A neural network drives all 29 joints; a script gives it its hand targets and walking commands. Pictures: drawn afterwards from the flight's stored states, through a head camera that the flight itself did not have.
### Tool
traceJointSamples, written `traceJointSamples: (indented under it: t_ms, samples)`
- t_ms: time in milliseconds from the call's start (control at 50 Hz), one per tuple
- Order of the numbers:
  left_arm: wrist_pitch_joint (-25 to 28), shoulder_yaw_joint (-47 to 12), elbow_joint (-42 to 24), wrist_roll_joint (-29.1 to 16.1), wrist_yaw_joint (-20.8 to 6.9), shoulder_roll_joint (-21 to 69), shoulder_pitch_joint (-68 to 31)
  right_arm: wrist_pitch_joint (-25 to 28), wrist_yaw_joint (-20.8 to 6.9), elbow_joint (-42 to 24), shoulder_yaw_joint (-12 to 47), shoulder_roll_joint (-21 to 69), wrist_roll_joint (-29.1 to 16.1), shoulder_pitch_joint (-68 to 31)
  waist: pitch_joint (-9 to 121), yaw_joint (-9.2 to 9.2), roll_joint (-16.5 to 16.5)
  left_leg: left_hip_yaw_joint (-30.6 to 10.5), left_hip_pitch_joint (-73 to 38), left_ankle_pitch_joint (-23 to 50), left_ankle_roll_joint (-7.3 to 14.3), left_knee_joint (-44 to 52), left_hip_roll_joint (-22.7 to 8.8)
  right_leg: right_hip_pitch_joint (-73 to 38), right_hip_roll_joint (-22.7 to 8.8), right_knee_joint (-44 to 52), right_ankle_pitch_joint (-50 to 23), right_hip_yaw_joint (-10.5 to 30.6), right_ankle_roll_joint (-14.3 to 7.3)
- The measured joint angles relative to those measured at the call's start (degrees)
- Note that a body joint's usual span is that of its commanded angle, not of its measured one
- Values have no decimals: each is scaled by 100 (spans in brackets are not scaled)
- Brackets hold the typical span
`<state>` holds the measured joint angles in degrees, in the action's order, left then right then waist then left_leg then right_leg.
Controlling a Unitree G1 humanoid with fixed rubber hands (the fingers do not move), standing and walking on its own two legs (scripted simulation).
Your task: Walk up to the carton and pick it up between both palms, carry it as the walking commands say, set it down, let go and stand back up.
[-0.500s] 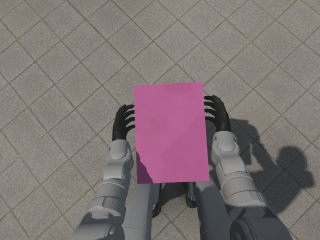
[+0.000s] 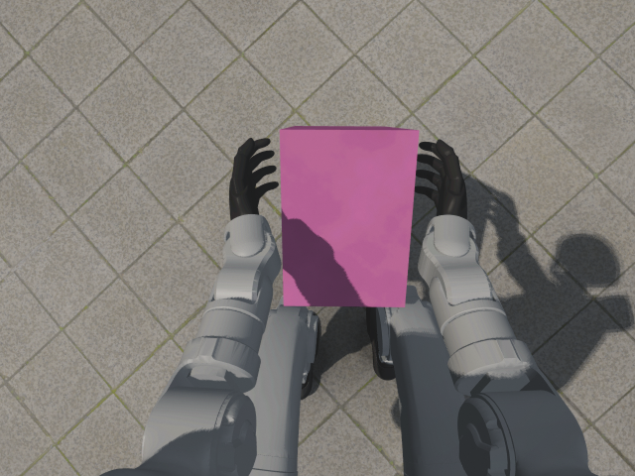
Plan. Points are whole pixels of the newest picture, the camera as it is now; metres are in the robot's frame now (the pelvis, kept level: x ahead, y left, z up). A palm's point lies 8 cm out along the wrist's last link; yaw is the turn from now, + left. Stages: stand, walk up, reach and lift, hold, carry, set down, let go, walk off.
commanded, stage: set down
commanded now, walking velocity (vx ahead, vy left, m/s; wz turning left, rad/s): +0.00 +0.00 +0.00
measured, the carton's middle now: (341, 202) +0.42 +0.00 -0.29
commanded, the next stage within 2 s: none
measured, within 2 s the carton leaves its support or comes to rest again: rests again in 1.44 s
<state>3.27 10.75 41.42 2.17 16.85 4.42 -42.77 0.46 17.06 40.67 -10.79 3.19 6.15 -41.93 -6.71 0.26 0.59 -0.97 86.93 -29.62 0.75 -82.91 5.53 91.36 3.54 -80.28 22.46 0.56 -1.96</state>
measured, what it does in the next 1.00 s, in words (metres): lowers itself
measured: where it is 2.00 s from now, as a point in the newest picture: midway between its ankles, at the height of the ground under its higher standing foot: (342, 360)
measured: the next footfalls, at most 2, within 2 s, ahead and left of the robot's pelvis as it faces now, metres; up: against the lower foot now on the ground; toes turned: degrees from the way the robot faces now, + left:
none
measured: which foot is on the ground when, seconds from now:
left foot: down 0.00-1.00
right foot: down 0.00-1.00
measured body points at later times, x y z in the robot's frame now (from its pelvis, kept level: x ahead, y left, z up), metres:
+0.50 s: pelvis -0.02 +0.01 -0.10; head +0.28 +0.00 +0.24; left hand +0.45 +0.13 -0.22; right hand +0.45 -0.12 -0.23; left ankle +0.07 +0.11 -0.56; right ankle +0.11 -0.09 -0.56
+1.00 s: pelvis -0.02 +0.01 -0.17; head +0.30 -0.02 +0.15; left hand +0.48 +0.13 -0.29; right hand +0.48 -0.12 -0.30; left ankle +0.07 +0.11 -0.56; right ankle +0.11 -0.09 -0.56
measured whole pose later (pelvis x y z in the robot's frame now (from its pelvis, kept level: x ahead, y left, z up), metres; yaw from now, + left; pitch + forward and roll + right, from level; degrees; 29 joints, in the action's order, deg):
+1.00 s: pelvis -0.02 +0.01 -0.17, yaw +2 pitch +39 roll +3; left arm -8.5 19.2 46.1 3.8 19.3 2.1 -64.1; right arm -11.5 16.7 45.2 -14.0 -2.1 6.0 -64.3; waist -6.7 0.3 2.0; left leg 2.0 118.4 -36.2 0.3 -115.7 7.2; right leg 123.7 3.7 -112.6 27.5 0.5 -1.2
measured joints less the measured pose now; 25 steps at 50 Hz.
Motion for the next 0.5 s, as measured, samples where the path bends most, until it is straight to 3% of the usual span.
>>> traceJointSamples:
  t_ms: [280,500]
  samples:
    - [-406,203,134,-6,146,-113,-675,-518,125,1,1,-124,-11,-721,0,0,-96,107,960,-369,0,-1205,39,1003,20,-1186,303,0,0]
    - [-789,409,156,-6,146,-117,-1250,-826,108,3,-162,-256,-11,-1182,1,0,17,145,1761,-525,0,-2121,137,1773,20,-2055,446,0,74]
